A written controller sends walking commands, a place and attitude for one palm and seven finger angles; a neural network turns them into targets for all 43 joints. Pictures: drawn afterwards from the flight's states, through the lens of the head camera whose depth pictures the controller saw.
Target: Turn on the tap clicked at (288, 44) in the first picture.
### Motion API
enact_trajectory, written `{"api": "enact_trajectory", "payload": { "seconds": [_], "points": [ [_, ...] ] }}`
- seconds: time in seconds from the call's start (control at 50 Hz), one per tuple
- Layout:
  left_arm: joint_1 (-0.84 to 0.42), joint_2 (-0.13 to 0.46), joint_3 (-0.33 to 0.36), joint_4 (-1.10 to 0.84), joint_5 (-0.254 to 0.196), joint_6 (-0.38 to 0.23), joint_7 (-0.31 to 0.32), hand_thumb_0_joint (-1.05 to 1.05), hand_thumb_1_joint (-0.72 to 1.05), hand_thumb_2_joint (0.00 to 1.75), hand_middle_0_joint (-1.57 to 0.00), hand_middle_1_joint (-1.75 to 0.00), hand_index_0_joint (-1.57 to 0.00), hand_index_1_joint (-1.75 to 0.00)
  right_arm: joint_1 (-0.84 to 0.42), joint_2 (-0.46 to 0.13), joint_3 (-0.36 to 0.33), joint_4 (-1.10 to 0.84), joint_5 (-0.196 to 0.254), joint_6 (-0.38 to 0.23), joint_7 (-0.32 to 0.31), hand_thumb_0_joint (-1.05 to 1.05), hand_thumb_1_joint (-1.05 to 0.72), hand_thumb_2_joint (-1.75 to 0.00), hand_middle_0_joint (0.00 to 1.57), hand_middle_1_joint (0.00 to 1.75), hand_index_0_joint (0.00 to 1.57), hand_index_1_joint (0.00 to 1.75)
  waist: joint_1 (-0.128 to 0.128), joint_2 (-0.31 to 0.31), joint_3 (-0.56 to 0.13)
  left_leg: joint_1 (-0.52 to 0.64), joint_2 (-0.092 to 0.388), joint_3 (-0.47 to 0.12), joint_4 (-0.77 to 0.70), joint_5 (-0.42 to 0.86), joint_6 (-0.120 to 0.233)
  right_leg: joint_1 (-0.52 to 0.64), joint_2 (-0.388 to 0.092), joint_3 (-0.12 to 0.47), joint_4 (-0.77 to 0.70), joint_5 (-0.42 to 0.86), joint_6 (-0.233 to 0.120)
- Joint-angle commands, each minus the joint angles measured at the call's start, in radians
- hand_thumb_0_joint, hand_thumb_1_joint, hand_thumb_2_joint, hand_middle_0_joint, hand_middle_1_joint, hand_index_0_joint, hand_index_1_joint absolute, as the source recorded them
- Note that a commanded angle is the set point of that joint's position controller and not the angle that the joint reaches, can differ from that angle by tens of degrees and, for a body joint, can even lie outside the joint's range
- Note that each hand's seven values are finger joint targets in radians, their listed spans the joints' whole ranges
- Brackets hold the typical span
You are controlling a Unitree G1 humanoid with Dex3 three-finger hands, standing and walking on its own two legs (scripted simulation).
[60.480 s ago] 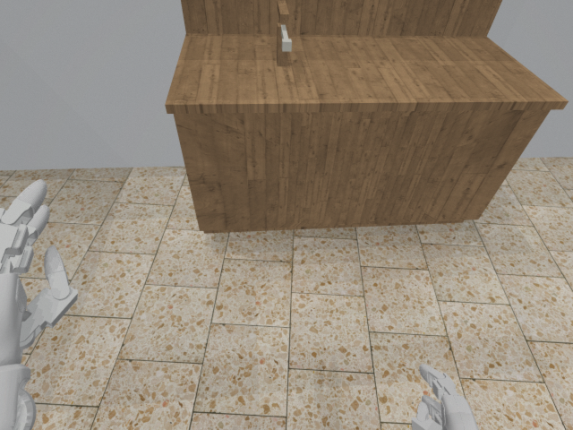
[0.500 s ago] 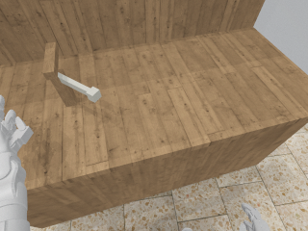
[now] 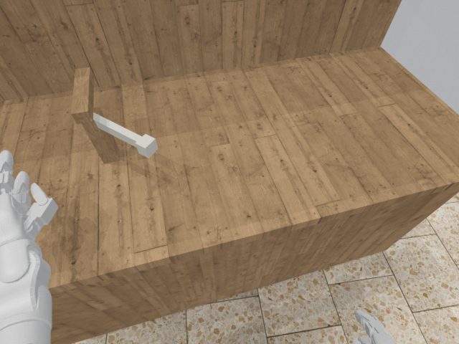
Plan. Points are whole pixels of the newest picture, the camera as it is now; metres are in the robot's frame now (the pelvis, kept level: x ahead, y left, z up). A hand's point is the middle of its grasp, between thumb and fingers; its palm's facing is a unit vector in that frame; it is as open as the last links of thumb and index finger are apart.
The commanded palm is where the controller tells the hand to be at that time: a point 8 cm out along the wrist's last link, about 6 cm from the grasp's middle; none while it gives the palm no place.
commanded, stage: reach beside the lever's end, fingers flat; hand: left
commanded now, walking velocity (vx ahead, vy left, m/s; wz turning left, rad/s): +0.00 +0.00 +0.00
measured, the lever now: (147, 146) +0.43 +0.20 +0.08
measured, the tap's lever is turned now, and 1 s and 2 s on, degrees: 44 44 44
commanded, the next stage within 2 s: push the lever round in 0.12 s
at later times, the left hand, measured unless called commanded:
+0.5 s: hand (70, 193) +0.33 +0.30 +0.07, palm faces +0.57 -0.82 -0.10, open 7.8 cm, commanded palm +0.28 +0.33 +0.07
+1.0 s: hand (86, 194) +0.32 +0.27 +0.07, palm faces +0.55 -0.83 -0.07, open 7.8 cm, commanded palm +0.29 +0.30 +0.07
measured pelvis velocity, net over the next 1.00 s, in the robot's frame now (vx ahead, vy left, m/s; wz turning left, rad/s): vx -0.01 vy -0.02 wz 0.00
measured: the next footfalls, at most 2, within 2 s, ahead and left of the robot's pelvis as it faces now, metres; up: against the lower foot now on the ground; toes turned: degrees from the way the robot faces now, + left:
none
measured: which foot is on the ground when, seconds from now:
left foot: down 0.00-1.00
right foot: down 0.00-1.00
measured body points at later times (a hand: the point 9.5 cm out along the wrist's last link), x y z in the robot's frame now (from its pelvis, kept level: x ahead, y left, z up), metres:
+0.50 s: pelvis +0.00 -0.02 +0.00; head +0.06 -0.02 +0.45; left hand +0.29 +0.34 +0.08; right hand +0.13 -0.28 -0.11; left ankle -0.03 +0.10 -0.72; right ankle +0.04 -0.11 -0.72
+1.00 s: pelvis -0.01 -0.02 +0.00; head +0.04 -0.03 +0.45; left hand +0.29 +0.31 +0.08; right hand +0.14 -0.28 -0.11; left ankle -0.03 +0.10 -0.72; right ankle +0.04 -0.11 -0.72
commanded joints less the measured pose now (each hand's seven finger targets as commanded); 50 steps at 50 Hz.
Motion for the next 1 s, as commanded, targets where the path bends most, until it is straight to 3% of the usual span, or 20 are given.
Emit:
{"api": "enact_trajectory", "payload": {
  "seconds": [0.0, 0.06, 0.18, 0.2, 0.24, 0.3, 0.34, 0.4, 0.46, 0.54, 0.6, 0.7, 0.72, 0.78, 0.8, 0.82, 0.88, 0.9, 0.96, 0.98],
  "points": [
    [-0.308, 0.282, 0.045, -0.210, 0.008, -0.067, -0.009, 0.00, 0.90, 0.90, -0.15, -0.15, -0.15, -0.15, -0.035, -0.156, -0.049, -0.111, 0.008, -0.048, -0.029, 0.00, -0.90, -0.90, 0.20, 0.30, 0.20, 0.30, -0.020, 0.111, -0.245, 0.019, 0.023, -0.028, -0.134, 0.307, -0.057, 0.214, 0.003, 0.030, -0.045, 0.110, -0.019],
    [-0.347, 0.260, 0.005, -0.165, 0.009, -0.039, -0.017, 0.00, 0.90, 0.90, -0.15, -0.15, -0.15, -0.15, -0.033, -0.158, -0.044, -0.116, 0.009, -0.047, -0.032, 0.00, -0.90, -0.90, 0.20, 0.30, 0.20, 0.30, -0.034, 0.078, -0.249, 0.010, 0.022, -0.031, -0.133, 0.278, -0.054, 0.203, 0.005, 0.028, -0.048, 0.098, -0.016],
    [-0.307, 0.310, 0.070, -0.111, 0.006, -0.019, 0.000, 0.00, 0.90, 0.90, -0.15, -0.15, -0.15, -0.15, -0.022, -0.160, -0.045, -0.132, 0.005, -0.033, -0.025, 0.00, -0.90, -0.90, 0.20, 0.30, 0.20, 0.30, -0.004, 0.022, -0.288, -0.026, 0.017, -0.018, -0.123, 0.327, -0.044, 0.272, 0.001, 0.035, -0.040, 0.184, -0.012],
    [-0.302, 0.336, 0.098, -0.117, 0.014, -0.025, 0.010, 0.00, 0.90, 0.90, -0.15, -0.15, -0.15, -0.15, -0.023, -0.158, -0.045, -0.127, 0.006, -0.028, -0.023, 0.00, -0.90, -0.90, 0.20, 0.30, 0.20, 0.30, 0.002, 0.050, -0.291, -0.024, 0.018, -0.016, -0.120, 0.332, -0.042, 0.280, 0.001, 0.039, -0.039, 0.190, -0.012],
    [-0.281, 0.304, 0.072, -0.149, 0.017, -0.031, 0.013, 0.00, 0.90, 0.90, -0.15, -0.15, -0.15, -0.15, -0.016, -0.152, -0.047, -0.143, 0.002, -0.026, -0.013, 0.00, -0.90, -0.90, 0.20, 0.30, 0.20, 0.30, 0.007, 0.066, -0.313, -0.013, 0.018, -0.012, -0.117, 0.381, -0.046, 0.300, 0.002, 0.039, -0.030, 0.241, -0.015],
    [-0.265, 0.322, 0.099, -0.148, 0.017, -0.041, 0.019, 0.00, 0.90, 0.90, -0.15, -0.15, -0.15, -0.15, -0.015, -0.155, -0.050, -0.136, 0.003, -0.019, -0.010, 0.00, -0.90, -0.90, 0.20, 0.30, 0.20, 0.30, -0.001, 0.053, -0.300, -0.029, 0.021, -0.004, -0.106, 0.374, -0.032, 0.308, 0.002, 0.049, -0.032, 0.266, -0.013],
    [-0.286, 0.287, 0.064, -0.149, 0.011, -0.046, 0.013, 0.00, 0.90, 0.90, -0.15, -0.15, -0.15, -0.15, -0.014, -0.156, -0.050, -0.142, 0.005, -0.016, -0.009, 0.00, -0.90, -0.90, 0.20, 0.30, 0.20, 0.30, -0.013, 0.029, -0.292, -0.042, 0.019, -0.002, -0.110, 0.351, -0.026, 0.308, 0.001, 0.052, -0.034, 0.261, -0.010],
    [-0.269, 0.308, 0.090, -0.156, 0.010, -0.054, 0.009, 0.00, 0.90, 0.90, -0.15, -0.15, -0.15, -0.15, -0.014, -0.157, -0.055, -0.132, 0.007, -0.016, -0.011, 0.00, -0.90, -0.90, 0.20, 0.30, 0.20, 0.30, -0.006, 0.062, -0.286, -0.040, 0.019, 0.002, -0.107, 0.340, -0.019, 0.314, -0.002, 0.059, -0.039, 0.258, -0.011],
    [-0.309, 0.274, 0.039, -0.200, 0.011, -0.068, 0.002, 0.00, 0.90, 0.90, -0.15, -0.15, -0.15, -0.15, -0.013, -0.155, -0.057, -0.129, 0.006, -0.022, -0.010, 0.00, -0.90, -0.90, 0.20, 0.30, 0.20, 0.30, -0.023, 0.087, -0.305, -0.015, 0.018, 0.002, -0.108, 0.337, -0.022, 0.302, 0.000, 0.058, -0.039, 0.248, -0.011],
    [-0.260, 0.273, 0.056, -0.190, 0.005, -0.074, 0.012, 0.00, 0.90, 0.90, -0.15, -0.15, -0.15, -0.15, -0.010, -0.159, -0.062, -0.124, 0.004, -0.025, -0.012, 0.00, -0.90, -0.90, 0.20, 0.30, 0.20, 0.30, -0.019, 0.022, -0.314, -0.034, 0.018, 0.002, -0.104, 0.329, -0.013, 0.333, -0.003, 0.062, -0.037, 0.269, -0.007],
    [-0.263, 0.297, 0.091, -0.130, -0.001, -0.061, 0.019, 0.00, 0.90, 0.90, -0.15, -0.15, -0.15, -0.15, -0.024, -0.157, -0.058, -0.113, 0.013, -0.016, -0.017, 0.00, -0.90, -0.90, 0.20, 0.30, 0.20, 0.30, -0.018, -0.013, -0.254, -0.082, 0.015, 0.005, -0.111, 0.255, -0.004, 0.325, -0.010, 0.072, -0.053, 0.211, -0.002],
    [-0.273, 0.301, 0.077, -0.187, 0.017, -0.056, 0.034, 0.00, 0.90, 0.90, -0.15, -0.15, -0.15, -0.15, -0.035, -0.149, -0.053, -0.130, 0.012, -0.017, -0.012, 0.00, -0.90, -0.90, 0.20, 0.30, 0.20, 0.30, -0.005, 0.086, -0.280, -0.053, 0.014, 0.009, -0.115, 0.277, -0.008, 0.331, -0.011, 0.075, -0.048, 0.218, -0.009],
    [-0.264, 0.268, 0.052, -0.189, 0.018, -0.057, 0.038, 0.00, 0.90, 0.90, -0.15, -0.15, -0.15, -0.15, -0.029, -0.147, -0.054, -0.135, 0.007, -0.018, -0.009, 0.00, -0.90, -0.90, 0.20, 0.30, 0.20, 0.30, -0.012, 0.058, -0.293, -0.046, 0.013, 0.012, -0.115, 0.286, -0.007, 0.333, -0.010, 0.072, -0.046, 0.231, -0.005],
    [-0.264, 0.260, 0.046, -0.185, 0.013, -0.069, 0.046, 0.00, 0.90, 0.90, -0.15, -0.15, -0.15, -0.15, -0.035, -0.149, -0.056, -0.135, 0.007, -0.020, -0.007, 0.00, -0.90, -0.90, 0.20, 0.30, 0.20, 0.30, -0.016, 0.011, -0.286, -0.061, 0.016, 0.009, -0.112, 0.267, -0.007, 0.328, -0.007, 0.073, -0.047, 0.215, -0.002],
    [-0.266, 0.258, 0.050, -0.193, 0.017, -0.075, 0.052, 0.00, 0.90, 0.90, -0.15, -0.15, -0.15, -0.15, -0.040, -0.146, -0.054, -0.133, 0.009, -0.020, -0.008, 0.00, -0.90, -0.90, 0.20, 0.30, 0.20, 0.30, -0.014, 0.043, -0.276, -0.057, 0.017, 0.008, -0.112, 0.265, -0.008, 0.319, -0.007, 0.072, -0.047, 0.209, -0.005],
    [-0.282, 0.220, 0.011, -0.189, 0.017, -0.075, 0.052, 0.00, 0.90, 0.90, -0.15, -0.15, -0.15, -0.15, -0.035, -0.146, -0.052, -0.132, 0.009, -0.021, -0.006, 0.00, -0.90, -0.90, 0.20, 0.30, 0.20, 0.30, -0.026, 0.029, -0.270, -0.049, 0.016, 0.007, -0.117, 0.260, -0.010, 0.301, -0.005, 0.065, -0.048, 0.196, -0.004],
    [-0.300, 0.199, -0.016, -0.164, 0.014, -0.064, 0.053, 0.00, 0.90, 0.90, -0.15, -0.15, -0.15, -0.15, -0.046, -0.151, -0.051, -0.134, 0.010, -0.026, -0.009, 0.00, -0.90, -0.90, 0.20, 0.30, 0.20, 0.30, -0.027, 0.009, -0.248, -0.064, 0.014, 0.005, -0.121, 0.212, -0.010, 0.282, -0.007, 0.067, -0.060, 0.142, -0.002],
    [-0.306, 0.216, -0.001, -0.167, 0.024, -0.062, 0.060, 0.00, 0.90, 0.90, -0.15, -0.15, -0.15, -0.15, -0.049, -0.150, -0.049, -0.131, 0.013, -0.024, -0.011, 0.00, -0.90, -0.90, 0.20, 0.30, 0.20, 0.30, -0.026, 0.039, -0.241, -0.059, 0.014, 0.005, -0.121, 0.210, -0.009, 0.277, -0.009, 0.067, -0.061, 0.136, -0.005],
    [-0.348, 0.211, -0.015, -0.153, 0.023, -0.046, 0.074, 0.00, 0.90, 0.90, -0.15, -0.15, -0.15, -0.15, -0.052, -0.152, -0.047, -0.135, 0.011, -0.021, -0.014, 0.00, -0.90, -0.90, 0.20, 0.30, 0.20, 0.30, -0.033, -0.010, -0.245, -0.074, 0.010, 0.005, -0.122, 0.178, -0.006, 0.275, -0.011, 0.070, -0.070, 0.099, 0.002],
    [-0.367, 0.202, -0.024, -0.165, 0.025, -0.046, 0.084, 0.00, 0.90, 0.90, -0.15, -0.15, -0.15, -0.15, -0.056, -0.149, -0.045, -0.135, 0.009, -0.020, -0.014, 0.00, -0.90, -0.90, 0.20, 0.30, 0.20, 0.30, -0.033, 0.007, -0.251, -0.066, 0.009, 0.005, -0.124, 0.180, -0.008, 0.273, -0.013, 0.071, -0.072, 0.099, 0.001]
  ]
}}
